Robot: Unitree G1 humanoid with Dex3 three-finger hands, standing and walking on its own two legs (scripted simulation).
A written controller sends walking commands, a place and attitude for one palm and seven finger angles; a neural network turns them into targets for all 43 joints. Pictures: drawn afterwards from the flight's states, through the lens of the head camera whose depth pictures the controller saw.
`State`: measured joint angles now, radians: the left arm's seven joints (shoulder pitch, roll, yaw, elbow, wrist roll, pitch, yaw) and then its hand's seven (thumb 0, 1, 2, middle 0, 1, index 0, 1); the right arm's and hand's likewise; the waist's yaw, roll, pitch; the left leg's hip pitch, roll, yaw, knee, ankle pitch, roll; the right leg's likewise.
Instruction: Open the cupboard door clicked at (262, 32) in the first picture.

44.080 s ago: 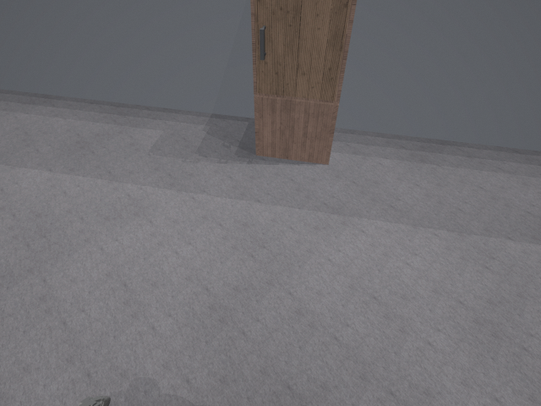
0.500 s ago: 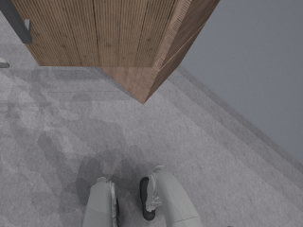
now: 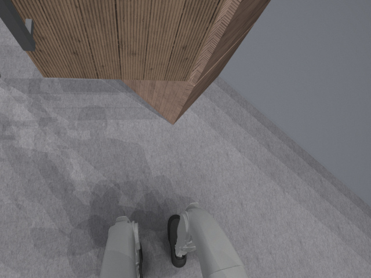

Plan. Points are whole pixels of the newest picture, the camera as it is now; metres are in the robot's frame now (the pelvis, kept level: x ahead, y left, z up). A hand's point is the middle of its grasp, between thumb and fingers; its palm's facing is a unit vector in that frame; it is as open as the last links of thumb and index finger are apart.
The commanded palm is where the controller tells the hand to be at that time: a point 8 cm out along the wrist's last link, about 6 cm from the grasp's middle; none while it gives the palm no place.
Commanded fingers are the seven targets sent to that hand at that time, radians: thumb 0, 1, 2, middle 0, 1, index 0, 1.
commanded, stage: move the hooked fingers beside the handle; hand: left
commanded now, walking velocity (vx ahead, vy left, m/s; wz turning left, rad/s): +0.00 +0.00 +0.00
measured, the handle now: (13, 9) +0.58 +0.25 +0.05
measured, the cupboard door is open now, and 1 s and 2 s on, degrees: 45 45 45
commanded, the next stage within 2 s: slide the fingers in behind the handle in 0.36 s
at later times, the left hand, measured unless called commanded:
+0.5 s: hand out of the picture +0.52 +0.31 +0.05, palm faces +0.03 -1.00 -0.02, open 14.0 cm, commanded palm +0.53 +0.31 +0.04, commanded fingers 0.00 -0.50 0.30 -0.30 -1.20 -0.30 -1.20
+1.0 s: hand out of the picture +0.53 +0.28 +0.04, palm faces +0.03 -1.00 -0.02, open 14.0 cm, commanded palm +0.53 +0.29 +0.04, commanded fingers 0.00 -0.50 0.30 -0.30 -1.20 -0.30 -1.20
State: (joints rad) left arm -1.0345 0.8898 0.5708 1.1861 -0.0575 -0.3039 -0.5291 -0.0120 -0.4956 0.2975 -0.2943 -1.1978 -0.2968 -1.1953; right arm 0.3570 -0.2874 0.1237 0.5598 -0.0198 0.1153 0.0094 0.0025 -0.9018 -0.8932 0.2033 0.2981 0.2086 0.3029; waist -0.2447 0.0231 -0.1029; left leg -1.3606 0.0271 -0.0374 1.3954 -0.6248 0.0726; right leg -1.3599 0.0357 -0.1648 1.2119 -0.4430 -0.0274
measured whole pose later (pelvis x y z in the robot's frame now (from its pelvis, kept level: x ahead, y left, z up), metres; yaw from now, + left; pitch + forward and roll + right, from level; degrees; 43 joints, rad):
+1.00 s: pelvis +0.00 +0.00 +0.00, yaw +0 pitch +33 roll -8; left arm -1.00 0.79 0.52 1.17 -0.07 -0.36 -0.45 -0.01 -0.50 0.30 -0.29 -1.20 -0.30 -1.20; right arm 0.36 -0.28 0.11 0.57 -0.02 0.11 0.02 0.00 -0.90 -0.89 0.20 0.30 0.21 0.30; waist -0.24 0.03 -0.11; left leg -1.34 0.02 -0.03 1.39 -0.62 0.07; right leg -1.34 0.03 -0.15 1.21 -0.44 -0.03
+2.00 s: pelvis +0.00 -0.01 +0.01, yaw +1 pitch +31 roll -5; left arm -0.96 0.64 0.46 1.18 -0.08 -0.43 -0.33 -0.01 -0.50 0.30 -0.29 -1.20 -0.29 -1.20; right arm 0.34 -0.28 0.08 0.59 -0.02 0.10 0.03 0.00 -0.90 -0.89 0.20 0.30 0.21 0.30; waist -0.22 0.03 -0.12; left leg -1.28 0.02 -0.01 1.35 -0.62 0.05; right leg -1.31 0.03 -0.13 1.22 -0.45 -0.05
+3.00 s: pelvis +0.00 +0.00 +0.01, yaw +1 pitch +31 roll -6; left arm -0.96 0.63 0.46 1.17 -0.07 -0.42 -0.33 -0.01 0.78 0.85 -0.38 -1.35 -0.39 -1.34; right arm 0.35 -0.27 0.09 0.58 -0.03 0.10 0.03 0.00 -0.90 -0.89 0.20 0.30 0.21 0.30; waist -0.23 0.04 -0.13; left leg -1.28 0.02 0.00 1.36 -0.62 0.07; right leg -1.31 0.03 -0.12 1.21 -0.45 -0.03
